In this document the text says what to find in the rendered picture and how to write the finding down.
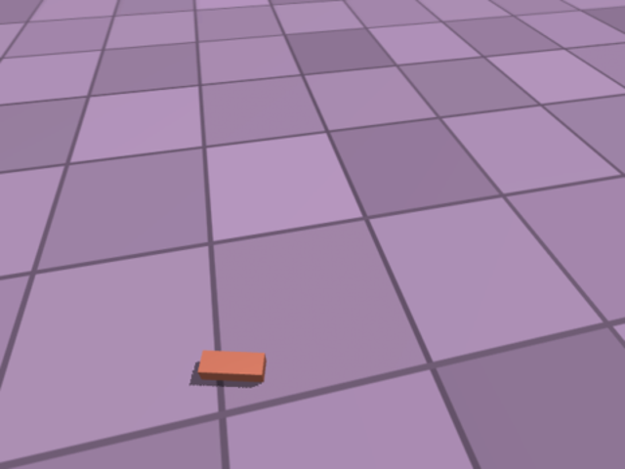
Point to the carton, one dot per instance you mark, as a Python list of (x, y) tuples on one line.
[(232, 366)]

